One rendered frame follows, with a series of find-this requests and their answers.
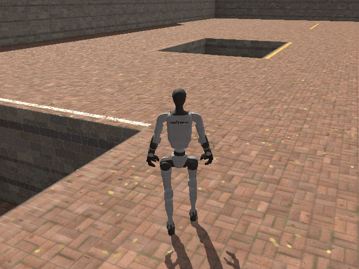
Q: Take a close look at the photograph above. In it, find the robot right forearm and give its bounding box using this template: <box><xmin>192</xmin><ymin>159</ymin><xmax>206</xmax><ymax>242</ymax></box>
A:
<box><xmin>201</xmin><ymin>135</ymin><xmax>211</xmax><ymax>156</ymax></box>

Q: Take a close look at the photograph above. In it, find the robot left hand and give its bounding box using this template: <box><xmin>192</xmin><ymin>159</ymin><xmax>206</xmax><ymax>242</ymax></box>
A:
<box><xmin>146</xmin><ymin>155</ymin><xmax>159</xmax><ymax>167</ymax></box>

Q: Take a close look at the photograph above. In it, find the robot left shin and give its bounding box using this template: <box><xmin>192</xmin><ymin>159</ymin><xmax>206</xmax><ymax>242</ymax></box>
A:
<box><xmin>164</xmin><ymin>189</ymin><xmax>173</xmax><ymax>228</ymax></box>

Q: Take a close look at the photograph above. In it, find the robot shin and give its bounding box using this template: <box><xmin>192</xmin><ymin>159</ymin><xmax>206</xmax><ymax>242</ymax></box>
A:
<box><xmin>164</xmin><ymin>189</ymin><xmax>173</xmax><ymax>228</ymax></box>
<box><xmin>189</xmin><ymin>178</ymin><xmax>197</xmax><ymax>214</ymax></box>

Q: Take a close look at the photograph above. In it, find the robot left forearm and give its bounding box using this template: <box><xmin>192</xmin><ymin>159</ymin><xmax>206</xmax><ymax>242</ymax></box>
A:
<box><xmin>148</xmin><ymin>135</ymin><xmax>158</xmax><ymax>157</ymax></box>

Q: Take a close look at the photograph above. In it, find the robot left upper arm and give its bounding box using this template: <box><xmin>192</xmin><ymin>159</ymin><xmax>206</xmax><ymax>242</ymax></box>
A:
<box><xmin>153</xmin><ymin>113</ymin><xmax>168</xmax><ymax>144</ymax></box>

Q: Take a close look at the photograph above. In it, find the robot right shin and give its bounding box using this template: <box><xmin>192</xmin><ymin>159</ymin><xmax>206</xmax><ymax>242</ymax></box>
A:
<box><xmin>189</xmin><ymin>178</ymin><xmax>197</xmax><ymax>214</ymax></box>

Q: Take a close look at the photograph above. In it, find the robot right upper arm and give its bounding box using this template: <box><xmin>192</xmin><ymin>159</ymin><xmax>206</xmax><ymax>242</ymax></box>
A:
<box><xmin>191</xmin><ymin>113</ymin><xmax>206</xmax><ymax>143</ymax></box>

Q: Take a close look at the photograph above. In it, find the robot right hand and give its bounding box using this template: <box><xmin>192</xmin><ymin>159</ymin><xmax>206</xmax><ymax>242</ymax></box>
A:
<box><xmin>200</xmin><ymin>153</ymin><xmax>213</xmax><ymax>165</ymax></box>

